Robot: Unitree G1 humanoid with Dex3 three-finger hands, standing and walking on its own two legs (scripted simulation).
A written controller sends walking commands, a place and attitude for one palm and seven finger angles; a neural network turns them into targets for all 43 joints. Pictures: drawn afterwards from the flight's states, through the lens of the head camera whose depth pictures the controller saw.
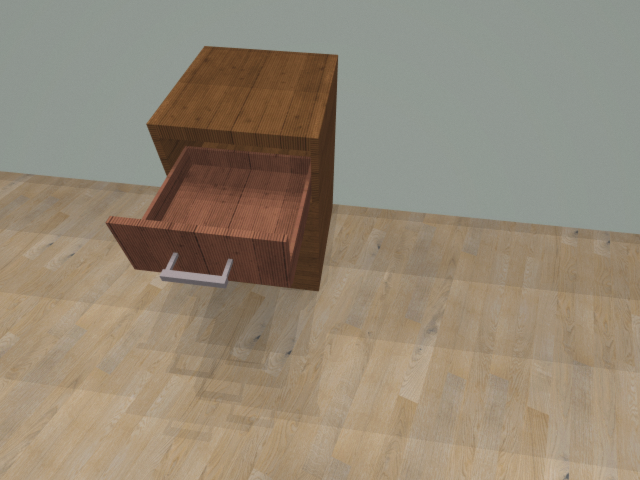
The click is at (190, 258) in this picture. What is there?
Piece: drawer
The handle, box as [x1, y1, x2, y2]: [160, 252, 232, 287]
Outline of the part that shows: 160,274 162,280 225,287 228,281 227,276 232,263 232,259 228,259 221,276 183,272 171,269 178,256 177,253 173,252 166,268 163,269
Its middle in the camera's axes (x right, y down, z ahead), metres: -0.27 +0.07 +0.84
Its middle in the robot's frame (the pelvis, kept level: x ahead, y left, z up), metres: +0.54 +0.30 -0.22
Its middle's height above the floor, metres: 0.56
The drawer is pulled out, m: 0.30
